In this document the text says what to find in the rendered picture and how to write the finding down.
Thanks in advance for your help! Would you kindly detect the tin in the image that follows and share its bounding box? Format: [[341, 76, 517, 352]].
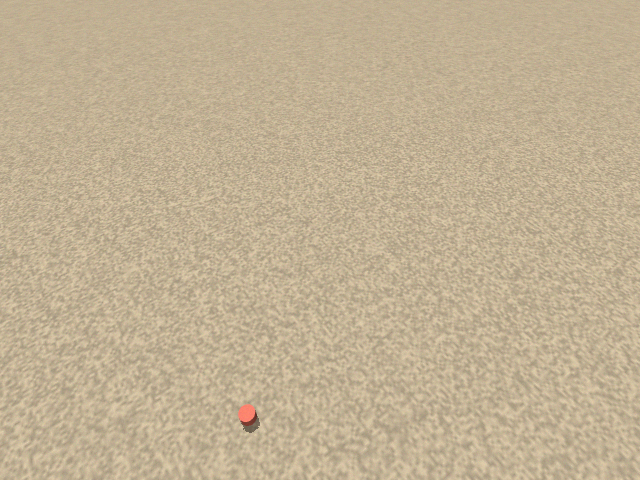
[[238, 404, 257, 426]]

